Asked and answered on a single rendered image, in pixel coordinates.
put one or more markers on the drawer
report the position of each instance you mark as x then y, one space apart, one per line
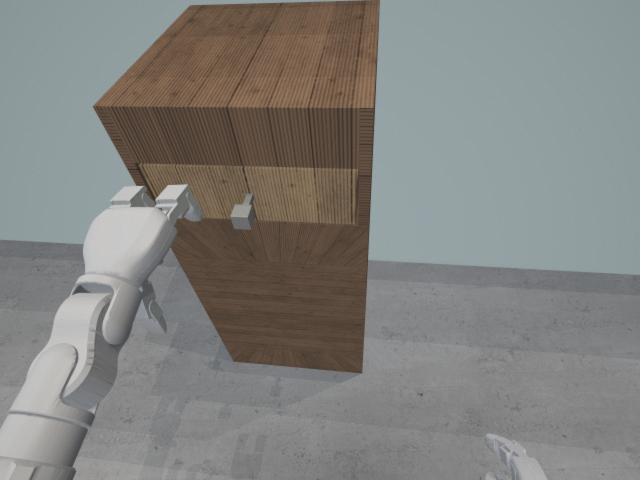
291 194

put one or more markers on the robot left forearm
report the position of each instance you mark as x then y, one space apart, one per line
41 437

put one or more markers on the right robot hand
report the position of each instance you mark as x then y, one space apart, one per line
513 455

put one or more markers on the cabinet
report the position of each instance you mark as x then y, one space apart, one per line
270 85

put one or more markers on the left robot hand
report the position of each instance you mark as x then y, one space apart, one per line
132 237

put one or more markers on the handle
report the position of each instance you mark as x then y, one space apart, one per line
243 216

